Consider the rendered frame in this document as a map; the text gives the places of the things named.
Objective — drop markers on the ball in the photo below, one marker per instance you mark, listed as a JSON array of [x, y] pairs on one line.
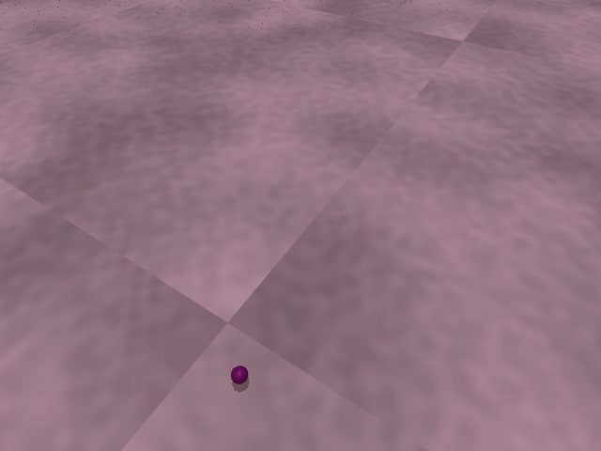
[[239, 374]]

